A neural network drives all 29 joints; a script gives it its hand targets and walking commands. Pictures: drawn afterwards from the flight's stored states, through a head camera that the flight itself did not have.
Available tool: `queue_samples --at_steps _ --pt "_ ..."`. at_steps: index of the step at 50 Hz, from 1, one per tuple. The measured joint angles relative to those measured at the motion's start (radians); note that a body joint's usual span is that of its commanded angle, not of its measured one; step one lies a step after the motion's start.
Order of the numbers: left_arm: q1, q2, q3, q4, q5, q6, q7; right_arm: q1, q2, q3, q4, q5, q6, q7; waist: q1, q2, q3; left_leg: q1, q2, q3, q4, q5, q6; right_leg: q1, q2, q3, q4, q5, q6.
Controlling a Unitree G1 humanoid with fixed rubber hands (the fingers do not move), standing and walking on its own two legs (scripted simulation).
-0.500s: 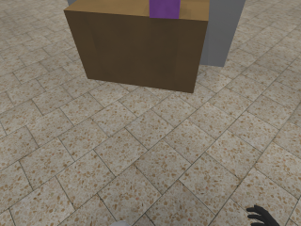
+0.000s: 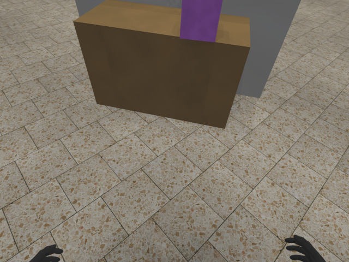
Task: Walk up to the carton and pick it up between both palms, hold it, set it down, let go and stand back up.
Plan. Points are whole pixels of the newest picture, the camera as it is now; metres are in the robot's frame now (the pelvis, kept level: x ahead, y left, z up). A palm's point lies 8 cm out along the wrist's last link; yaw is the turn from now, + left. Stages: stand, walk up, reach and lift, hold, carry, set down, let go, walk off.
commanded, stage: walk up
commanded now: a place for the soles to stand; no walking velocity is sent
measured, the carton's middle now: (201, 11) +1.40 -0.11 +0.05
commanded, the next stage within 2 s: none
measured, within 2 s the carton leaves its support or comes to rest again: neither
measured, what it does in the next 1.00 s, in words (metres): walks ahead: right foot, then left foot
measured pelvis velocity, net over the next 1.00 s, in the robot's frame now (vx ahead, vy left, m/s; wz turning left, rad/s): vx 0.27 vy -0.04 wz -0.04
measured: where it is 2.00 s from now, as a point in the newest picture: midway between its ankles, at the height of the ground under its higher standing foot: (180, 218)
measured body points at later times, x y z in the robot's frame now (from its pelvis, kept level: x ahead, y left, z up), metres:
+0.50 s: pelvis +0.14 +0.00 -0.01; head +0.16 +0.00 +0.44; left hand +0.22 +0.31 -0.10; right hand +0.28 -0.31 -0.08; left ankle +0.19 +0.10 -0.72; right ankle +0.09 -0.14 -0.69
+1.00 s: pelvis +0.27 -0.04 -0.01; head +0.30 -0.05 +0.44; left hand +0.36 +0.28 -0.08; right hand +0.41 -0.35 -0.09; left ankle +0.30 +0.08 -0.69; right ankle +0.30 -0.16 -0.72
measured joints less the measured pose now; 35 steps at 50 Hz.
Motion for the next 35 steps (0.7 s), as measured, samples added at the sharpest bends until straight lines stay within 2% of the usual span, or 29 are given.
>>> queue_samples --at_steps 4,6,7,10,12,15,19,21,22,23,26,28,31,35 --pt "0.011 0.000 0.000 0.000 0.000 -0.001 -0.003 0.000 0.000 0.000 0.000 0.000 0.000 0.007 0.000 0.000 -0.003 0.014 0.000 0.002 0.010 -0.038 0.000 0.001 -0.001 0.000 -0.149 0.020 0.000" --pt "0.041 0.000 0.000 0.000 0.000 -0.014 -0.003 -0.001 -0.001 0.000 0.000 0.000 0.001 0.010 0.000 0.004 -0.003 0.007 0.007 0.006 0.060 -0.092 0.001 0.011 0.004 -0.001 -0.218 0.120 0.001" --pt "0.065 0.000 0.000 0.001 0.000 -0.021 -0.002 -0.001 -0.001 0.000 0.001 0.000 0.003 0.010 0.000 0.012 0.000 0.001 0.015 0.006 0.117 -0.140 0.004 0.012 0.014 -0.002 -0.200 0.164 0.003" --pt "0.131 0.000 0.000 0.003 0.000 -0.026 0.005 -0.002 -0.001 0.000 0.000 0.000 0.013 0.009 0.001 0.015 -0.006 -0.061 0.002 0.007 0.324 -0.186 0.004 0.022 0.019 -0.001 -0.149 0.099 0.001" --pt "0.159 0.000 0.000 0.003 0.000 -0.028 0.010 -0.005 -0.002 0.000 0.000 0.000 0.013 0.009 0.000 0.019 -0.006 -0.103 0.001 0.006 0.365 -0.186 0.004 0.037 0.019 -0.001 -0.161 0.081 -0.001" --pt "0.179 0.000 0.000 0.002 0.000 -0.030 0.013 -0.008 -0.002 0.000 0.000 0.000 0.013 0.009 0.000 0.022 -0.006 -0.158 0.002 0.006 0.343 -0.187 0.004 0.048 0.019 -0.002 -0.187 0.076 -0.001" --pt "0.176 0.000 0.000 0.002 0.000 -0.030 0.014 -0.008 -0.002 0.000 0.000 0.000 0.013 0.009 -0.001 0.023 -0.008 -0.172 0.002 0.005 0.198 -0.185 0.004 0.059 0.019 -0.002 -0.194 0.050 0.002" --pt "0.163 0.000 0.000 0.002 0.000 -0.027 0.014 -0.007 -0.002 0.000 -0.001 0.000 0.009 0.007 -0.001 0.023 -0.009 -0.154 0.002 0.005 0.082 -0.096 0.003 0.059 0.019 -0.002 -0.176 0.026 0.008" --pt "0.149 0.000 0.000 0.003 0.000 -0.022 0.014 -0.004 -0.002 0.000 0.000 0.000 0.005 0.003 -0.001 0.019 -0.007 -0.145 -0.003 0.007 0.063 0.015 0.002 0.059 0.013 -0.002 -0.150 0.008 0.005" --pt "0.131 -0.003 0.000 0.003 0.000 -0.018 0.014 0.002 -0.002 0.000 0.000 0.000 0.001 -0.001 -0.001 0.018 -0.006 -0.141 -0.008 0.007 0.082 0.035 -0.001 0.050 0.011 -0.002 -0.091 -0.005 -0.002" --pt "0.082 -0.005 0.000 0.003 0.000 -0.009 0.014 0.025 -0.002 0.000 0.000 0.000 -0.001 -0.005 -0.002 0.016 -0.007 -0.080 -0.006 0.008 0.100 -0.043 -0.003 0.007 0.021 -0.003 0.157 -0.021 -0.003" --pt "0.048 -0.004 0.000 0.002 0.000 -0.009 0.014 0.040 -0.002 0.000 0.000 0.000 -0.001 -0.009 -0.001 0.015 -0.007 -0.031 -0.002 0.009 0.079 -0.063 -0.003 -0.013 0.021 -0.002 0.216 -0.004 -0.003" --pt "0.008 -0.004 0.000 0.002 0.000 -0.009 0.014 0.055 -0.002 0.000 0.000 0.000 -0.001 -0.011 0.000 0.014 -0.007 0.026 0.006 0.010 0.045 -0.072 -0.004 -0.030 0.018 -0.001 0.170 0.028 -0.003" --pt "-0.021 -0.004 0.000 0.002 0.000 -0.009 0.012 0.067 -0.002 0.000 0.000 0.000 -0.001 -0.011 0.000 0.014 -0.007 0.071 0.007 0.012 0.034 -0.105 -0.005 -0.031 0.009 -0.001 0.004 0.031 -0.003"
